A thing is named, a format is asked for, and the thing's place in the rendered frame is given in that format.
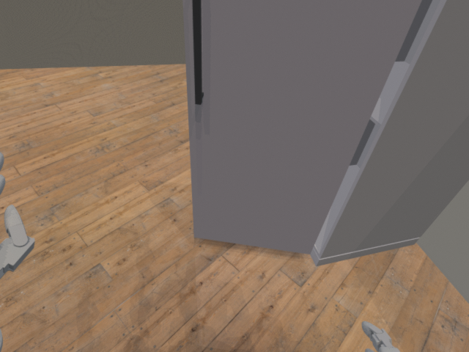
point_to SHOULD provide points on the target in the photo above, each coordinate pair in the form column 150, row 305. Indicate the fridge door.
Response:
column 289, row 88

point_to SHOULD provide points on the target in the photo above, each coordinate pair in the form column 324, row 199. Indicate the right robot hand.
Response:
column 380, row 339

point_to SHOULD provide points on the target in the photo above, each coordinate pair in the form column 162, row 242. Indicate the left robot hand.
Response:
column 13, row 250

